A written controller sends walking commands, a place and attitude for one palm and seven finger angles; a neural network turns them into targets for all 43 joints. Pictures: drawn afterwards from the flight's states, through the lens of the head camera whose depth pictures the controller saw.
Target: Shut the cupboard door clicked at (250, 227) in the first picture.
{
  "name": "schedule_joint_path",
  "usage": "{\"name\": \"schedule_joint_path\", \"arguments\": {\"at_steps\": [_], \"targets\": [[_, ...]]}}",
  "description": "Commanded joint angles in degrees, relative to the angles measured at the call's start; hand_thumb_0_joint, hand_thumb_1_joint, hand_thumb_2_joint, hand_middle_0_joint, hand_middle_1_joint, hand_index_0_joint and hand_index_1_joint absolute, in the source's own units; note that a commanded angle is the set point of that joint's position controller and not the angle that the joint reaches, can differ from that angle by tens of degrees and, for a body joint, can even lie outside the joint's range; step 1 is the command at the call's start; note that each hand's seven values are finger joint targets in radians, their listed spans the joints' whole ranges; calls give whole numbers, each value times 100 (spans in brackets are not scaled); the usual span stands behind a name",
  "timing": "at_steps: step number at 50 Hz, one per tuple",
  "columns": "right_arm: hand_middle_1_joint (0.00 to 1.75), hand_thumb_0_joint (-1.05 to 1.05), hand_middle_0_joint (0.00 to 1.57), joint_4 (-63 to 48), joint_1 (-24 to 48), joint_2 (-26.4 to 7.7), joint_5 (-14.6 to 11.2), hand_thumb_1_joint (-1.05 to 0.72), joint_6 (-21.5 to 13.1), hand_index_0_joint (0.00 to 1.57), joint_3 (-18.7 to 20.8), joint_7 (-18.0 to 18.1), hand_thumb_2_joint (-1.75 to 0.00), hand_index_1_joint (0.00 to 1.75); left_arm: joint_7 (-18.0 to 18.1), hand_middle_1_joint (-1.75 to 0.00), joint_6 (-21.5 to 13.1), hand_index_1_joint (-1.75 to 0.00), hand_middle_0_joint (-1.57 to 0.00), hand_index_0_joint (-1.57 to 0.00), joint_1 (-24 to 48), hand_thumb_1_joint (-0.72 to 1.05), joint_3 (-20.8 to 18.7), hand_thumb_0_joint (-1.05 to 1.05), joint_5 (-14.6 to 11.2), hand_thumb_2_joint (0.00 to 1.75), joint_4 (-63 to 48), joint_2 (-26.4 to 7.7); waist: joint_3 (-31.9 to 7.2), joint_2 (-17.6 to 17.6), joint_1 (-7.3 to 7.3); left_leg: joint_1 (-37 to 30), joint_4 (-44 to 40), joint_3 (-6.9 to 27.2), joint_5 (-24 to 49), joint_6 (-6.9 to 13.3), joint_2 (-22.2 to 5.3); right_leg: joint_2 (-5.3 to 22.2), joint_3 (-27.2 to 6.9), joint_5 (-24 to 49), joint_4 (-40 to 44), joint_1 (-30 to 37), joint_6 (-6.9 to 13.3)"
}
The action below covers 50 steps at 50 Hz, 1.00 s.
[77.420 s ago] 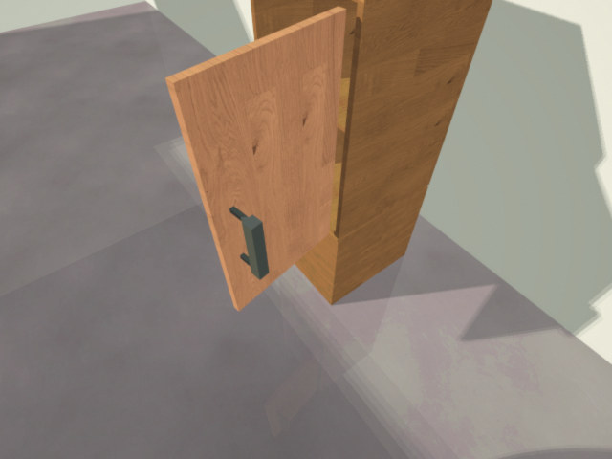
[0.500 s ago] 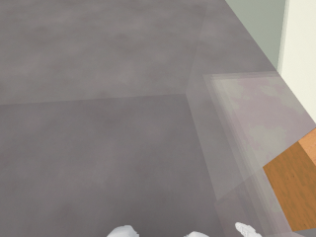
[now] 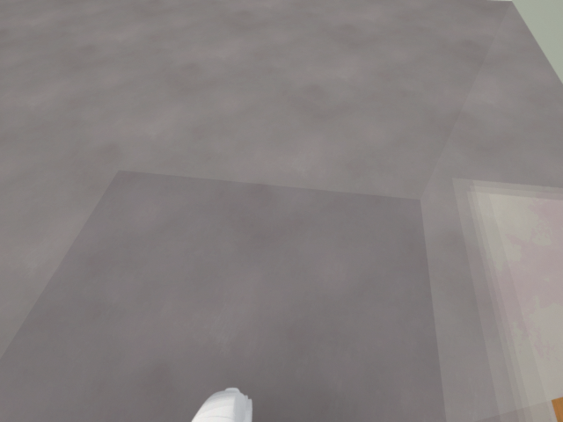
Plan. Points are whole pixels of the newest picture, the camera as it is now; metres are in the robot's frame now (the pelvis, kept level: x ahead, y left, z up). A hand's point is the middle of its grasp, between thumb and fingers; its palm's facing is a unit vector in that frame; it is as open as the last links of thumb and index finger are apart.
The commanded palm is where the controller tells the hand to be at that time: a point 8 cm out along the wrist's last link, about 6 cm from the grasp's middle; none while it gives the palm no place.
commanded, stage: turn to face it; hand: left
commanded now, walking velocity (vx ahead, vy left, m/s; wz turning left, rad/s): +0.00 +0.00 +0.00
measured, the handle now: out of the picture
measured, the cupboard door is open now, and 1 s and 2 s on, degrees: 5 5 5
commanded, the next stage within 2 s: none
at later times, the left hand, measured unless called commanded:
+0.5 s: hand out of the picture +0.07 +0.21 -0.19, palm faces +0.00 -0.97 -0.25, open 7.4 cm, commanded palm none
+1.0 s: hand (189, 331) +0.29 +0.19 -0.16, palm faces -0.42 -0.88 -0.24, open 7.4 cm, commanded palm none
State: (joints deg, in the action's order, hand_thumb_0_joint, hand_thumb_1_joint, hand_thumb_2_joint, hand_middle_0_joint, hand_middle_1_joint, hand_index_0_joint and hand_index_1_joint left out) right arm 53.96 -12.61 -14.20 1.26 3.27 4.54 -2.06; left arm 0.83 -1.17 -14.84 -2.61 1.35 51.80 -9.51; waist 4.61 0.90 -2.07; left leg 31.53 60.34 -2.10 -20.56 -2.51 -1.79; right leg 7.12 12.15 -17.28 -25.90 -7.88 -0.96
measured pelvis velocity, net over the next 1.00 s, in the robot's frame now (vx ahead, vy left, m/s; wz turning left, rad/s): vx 0.07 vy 0.04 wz -0.47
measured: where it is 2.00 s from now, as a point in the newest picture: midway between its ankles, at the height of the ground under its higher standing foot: outside the picture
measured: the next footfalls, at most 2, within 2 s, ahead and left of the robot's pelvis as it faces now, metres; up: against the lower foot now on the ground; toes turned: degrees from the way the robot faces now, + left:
left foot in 0.16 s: +0.13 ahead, +0.14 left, +0.00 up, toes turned +7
right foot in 0.46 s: +0.09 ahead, -0.10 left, +0.00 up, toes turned -12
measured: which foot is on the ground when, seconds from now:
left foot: up 0.00-0.14, down 0.16-0.46, up 0.48-0.76, down 0.78-1.00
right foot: down 0.00-0.16, up 0.18-0.44, down 0.46-0.78, up 0.80-1.00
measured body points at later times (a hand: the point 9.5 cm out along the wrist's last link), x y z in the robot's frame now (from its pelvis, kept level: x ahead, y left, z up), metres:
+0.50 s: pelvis +0.05 +0.01 -0.03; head +0.08 -0.01 +0.42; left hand +0.07 +0.26 -0.17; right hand +0.16 -0.22 -0.17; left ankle +0.08 +0.13 -0.73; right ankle +0.05 -0.09 -0.75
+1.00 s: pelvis +0.07 +0.04 +0.00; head +0.13 +0.04 +0.45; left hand +0.31 +0.23 -0.14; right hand +0.00 -0.21 -0.13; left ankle +0.11 +0.15 -0.74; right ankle +0.00 -0.08 -0.68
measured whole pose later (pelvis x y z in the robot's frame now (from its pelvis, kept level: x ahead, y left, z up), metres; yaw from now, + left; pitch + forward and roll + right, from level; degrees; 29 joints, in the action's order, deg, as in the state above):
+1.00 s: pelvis +0.07 +0.04 +0.00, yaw -27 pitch +0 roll -2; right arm 52.2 -13.9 -13.1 1.7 0.5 1.1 2.0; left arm -2.0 5.0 -5.5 -5.3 1.1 49.3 -16.9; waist 5.7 -0.3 -0.1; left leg 11.5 27.9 -7.4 -16.4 -0.1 -6.1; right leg 0.4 1.7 -25.2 -55.7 -25.6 -2.9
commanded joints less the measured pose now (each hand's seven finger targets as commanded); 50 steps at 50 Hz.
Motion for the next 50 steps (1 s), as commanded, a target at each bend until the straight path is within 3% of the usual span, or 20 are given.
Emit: {"name": "schedule_joint_path", "arguments": {"at_steps": [1, 3, 5, 6, 7, 8, 11, 13, 17, 21, 22, 23, 25, 29, 34, 37, 39, 40, 44, 50], "targets": [[30, 0, 20, -623, 638, 60, -2, -90, -139, 20, -100, -55, -90, 30, 90, -30, -103, -30, -20, -20, -564, 90, -312, 0, 25, 90, -187, -1144, -291, -1235, 346, 125, -1179, -371, 144, 71, 61, 1169, -212, 4389, 347, 849, 482], [30, 0, 20, -617, 674, 111, -13, -90, -199, 20, -170, 1, -90, 30, 101, -30, -99, -30, -20, -20, -678, 90, -292, 0, 55, 90, -91, -1111, -360, -1307, 390, -434, -1910, -411, 186, 191, 177, 1165, -403, 4640, 107, 741, 552], [30, 0, 20, -373, 66, 12, 24, -90, -305, 20, -185, 71, -90, 30, 121, -30, -89, -30, -20, -20, -569, 90, -235, 0, 0, 90, -30, -1041, -744, -1006, 94, -1828, -3121, -499, 1239, 266, 335, 862, -340, 4395, -544, 366, 398], [30, 0, 20, -191, -416, -333, 68, -90, -379, 20, -131, 109, -90, 30, 132, -30, -69, -30, -20, -20, -636, 90, -163, 0, -40, 90, -20, -891, -1180, -337, -85, -3125, -3409, -170, 2879, 362, -217, 620, -291, 3076, -1232, -320, 176], [30, 0, 20, -105, -783, -903, 73, -90, -442, 20, -38, 172, -90, 30, 146, -30, -30, -30, -20, -20, -959, 90, -73, 0, -102, 90, -12, -543, -1770, 1110, -125, -4237, -3110, 1384, 5321, 1026, -1645, 14, -235, -14, -1945, -1362, -112], [30, 0, 20, -7, -853, -990, 7, -90, -393, 20, -41, 235, -90, 30, 192, -30, 11, -30, -20, -20, -921, 90, 5, 0, -72, 90, 41, -444, -1812, 1226, -181, -3880, -3335, 1353, 6033, 1478, -2206, -201, -700, -2257, -2621, -1190, -66], [30, 0, 20, -125, 19, -769, 5, -90, -399, 20, -120, 451, -90, 30, 142, -30, 229, -30, -20, -20, -456, 90, -36, 0, -73, 90, 259, -500, -889, 1436, -41, -2841, -3656, 860, 5013, 1424, -2106, -148, -1294, -1846, -3150, -1526, -104], [30, 0, 20, -214, 495, -662, 29, -90, -305, 20, -150, 456, -90, 30, 35, -30, 340, -30, -20, -20, -447, 90, -119, 0, -67, 90, 332, -482, -445, 886, 155, -2109, -3898, 539, 3360, 1334, -1972, -206, -1169, -1559, -2940, -1373, -71], [30, 0, 20, -338, 1000, -790, 29, -90, -149, 20, -7, 399, -90, 30, -116, -30, 420, -30, -20, -20, -825, 90, -216, 0, 37, 90, 351, -344, -247, 734, 399, -1211, -4131, 207, 109, 1012, -1806, -481, -651, -710, -2191, -890, -49], [30, 0, 20, -436, 1173, -672, -6, -90, -87, 20, 70, 359, -90, 30, -155, -30, 373, -30, -20, -20, -1025, 90, -332, 0, 64, 90, 189, -483, -83, 457, 597, -831, -3331, -319, -657, 598, -1454, -565, -760, 296, -928, -617, 65], [30, 0, 20, -517, 1139, -477, -36, -90, -75, 20, 60, 346, -90, 30, -138, -30, 324, -30, -20, -20, -1036, 90, -388, 0, 91, 90, 115, -770, -50, -398, 644, -661, -2405, -658, -865, 355, -940, -145, -1732, 360, -106, -729, 307], [30, 0, 20, -680, 1061, -76, -81, -90, -79, 20, -2, 313, -90, 30, -90, -30, 252, -30, -20, -20, -899, 90, -456, 0, 134, 90, 1, -1275, -92, -1818, 638, -156, -1056, -934, -1340, 61, -86, 948, -3548, 753, 939, -702, 850], [30, 0, 20, -834, 1373, -162, -53, -90, -59, 20, 0, 321, -90, 30, 29, -30, 211, -30, -20, -20, -674, 90, -497, 0, 74, 90, -81, -1397, -181, -1718, 634, 317, 494, 243, -1193, 84, 4, 1190, -4305, 853, 1316, -621, 1409], [30, 0, 20, -633, 894, -149, -68, -90, -186, 20, -39, 335, -90, 30, 55, -30, 194, -30, -20, -20, -201, 90, -476, 0, 63, 90, -210, -1145, -909, -927, 378, -61, -218, 234, -574, -34, -82, 656, -2964, 2534, 404, 224, 1204], [30, 0, 20, -645, 670, -110, -111, -90, -222, 20, -75, 374, -90, 30, 6, -30, 268, -30, -20, -20, -152, 90, -521, 0, 54, 90, -209, -1364, -862, -895, 441, -776, -1919, 91, -431, -33, 126, 500, -3189, 2680, 256, 129, 1143], [30, 0, 20, -467, -29, -314, -99, -90, -313, 20, -82, 433, -90, 30, -38, -30, 337, -30, -20, -20, 322, 90, -479, 0, -23, 90, -331, -1284, -852, -774, 86, -2198, -3670, 124, 718, 34, 49, 57, -3011, 1986, -145, -863, 648], [30, 0, 20, -548, -273, -1194, 8, -90, -376, 20, 62, 463, -90, 30, -142, -30, 349, -30, -20, -20, 366, 90, -336, 0, -78, 90, -613, -804, -810, 1544, 44, -2913, -4563, 2251, 1654, 955, -2187, -1066, -1626, -1234, -2053, -2361, 28], [30, 0, 20, -563, -324, -1264, 72, -90, -369, 20, 47, 492, -90, 30, -172, -30, 366, -30, -20, -20, 586, 90, -356, 0, -6, 90, -698, -1021, -634, 1186, -23, -2518, -4481, 2409, 2251, 1390, -2568, -902, -1532, -1726, -3154, -2415, -57], [30, 0, 20, -651, 130, -931, 77, -90, -390, 20, -69, 520, -90, 30, -283, -30, 459, -30, -20, -20, 684, 90, -339, 0, -14, 90, -583, -927, -458, 871, 264, -2551, -3943, 726, 3895, 1112, -1698, -627, -1277, -1097, -3767, -2377, -215], [30, 0, 20, -452, -356, -1057, 71, -90, -354, 20, 18, 443, -90, 30, -336, -30, 480, -30, -20, -20, 1196, 90, -244, 0, -18, 90, -807, -828, -562, 1055, 7, -2682, -3767, 77, 3820, 978, -1730, -660, -857, -749, -2313, -1664, -142]]}}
